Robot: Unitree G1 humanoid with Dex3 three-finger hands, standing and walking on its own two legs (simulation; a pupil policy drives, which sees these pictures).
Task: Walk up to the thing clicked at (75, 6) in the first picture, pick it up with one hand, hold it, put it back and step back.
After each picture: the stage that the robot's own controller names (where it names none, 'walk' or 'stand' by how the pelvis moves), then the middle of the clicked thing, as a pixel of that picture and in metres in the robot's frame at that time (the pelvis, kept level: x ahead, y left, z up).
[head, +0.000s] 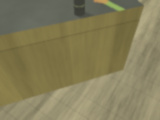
stand; out of the picture +0.91 +0.02 +0.06
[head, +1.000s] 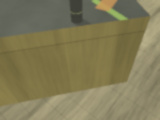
rise first; (75, 0) +0.82 +0.08 +0.08
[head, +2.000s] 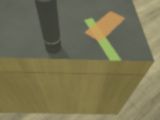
walk; (50, 26) +0.53 +0.19 +0.08
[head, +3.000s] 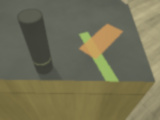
stand; (38, 46) +0.45 +0.16 +0.09
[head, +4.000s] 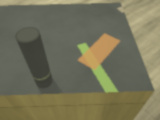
stand; (37, 61) +0.41 +0.18 +0.06
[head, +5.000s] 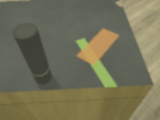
stand; (36, 58) +0.41 +0.18 +0.06
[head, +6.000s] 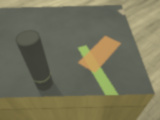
stand; (37, 64) +0.40 +0.18 +0.06
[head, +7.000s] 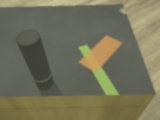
stand; (38, 64) +0.40 +0.18 +0.06
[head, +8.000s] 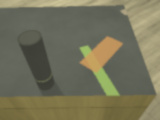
rise first; (39, 64) +0.40 +0.18 +0.06
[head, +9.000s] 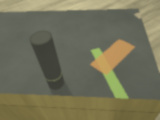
rise first; (49, 63) +0.41 +0.16 +0.06
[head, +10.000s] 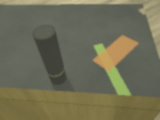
go down; (52, 58) +0.41 +0.16 +0.06
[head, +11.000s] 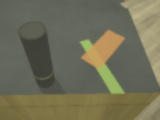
go down; (40, 60) +0.40 +0.14 +0.08
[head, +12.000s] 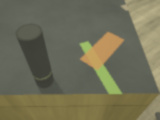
approach; (38, 60) +0.41 +0.15 +0.08
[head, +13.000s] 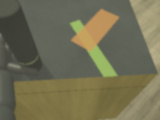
close; (21, 43) +0.42 +0.17 +0.12
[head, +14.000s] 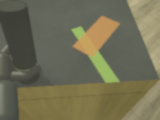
lift; (22, 47) +0.41 +0.17 +0.12
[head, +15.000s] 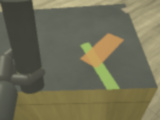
lift; (25, 49) +0.34 +0.16 +0.21
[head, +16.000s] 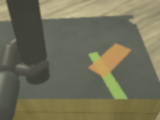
hold; (30, 39) +0.34 +0.15 +0.26
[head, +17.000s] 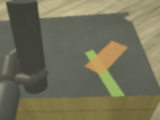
hold; (30, 50) +0.34 +0.15 +0.22
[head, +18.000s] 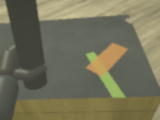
crouch; (29, 45) +0.34 +0.16 +0.24
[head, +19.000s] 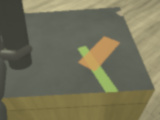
crouch; (13, 26) +0.41 +0.18 +0.24
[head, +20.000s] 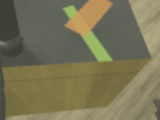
lower; (3, 17) +0.49 +0.19 +0.14
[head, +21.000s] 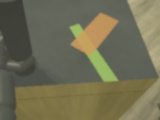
lower; (17, 39) +0.44 +0.18 +0.13
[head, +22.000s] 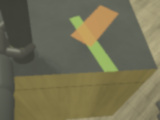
lower; (17, 25) +0.48 +0.17 +0.13
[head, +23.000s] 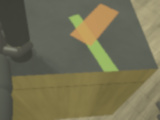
lower; (14, 24) +0.48 +0.18 +0.14
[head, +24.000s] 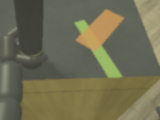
open; (30, 33) +0.45 +0.15 +0.13
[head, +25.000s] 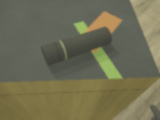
sink last; (77, 45) +0.47 +0.00 +0.03
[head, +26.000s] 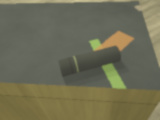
stand; (89, 60) +0.47 +0.02 +0.01
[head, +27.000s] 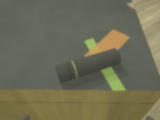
stand; (88, 65) +0.43 +0.00 +0.00
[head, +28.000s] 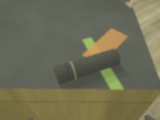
stand; (87, 65) +0.43 +0.00 +0.00
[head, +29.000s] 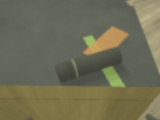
stand; (88, 64) +0.43 +0.00 +0.01
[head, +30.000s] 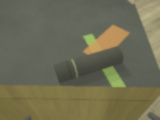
stand; (88, 63) +0.42 +0.00 +0.02
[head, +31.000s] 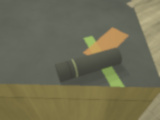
stand; (88, 64) +0.43 +0.00 +0.01
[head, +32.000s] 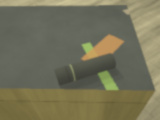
walk; (85, 68) +0.45 +0.01 -0.03
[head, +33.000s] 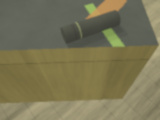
walk; (90, 26) +0.59 -0.01 -0.01
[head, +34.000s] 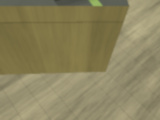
walk; out of the picture +0.87 +0.01 -0.01
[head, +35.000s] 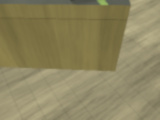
stand; out of the picture +1.09 +0.01 -0.01
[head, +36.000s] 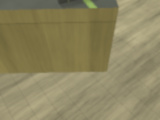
stand; out of the picture +1.09 +0.05 -0.03
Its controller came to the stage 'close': yes
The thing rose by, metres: 0.20
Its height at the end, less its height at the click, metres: -0.09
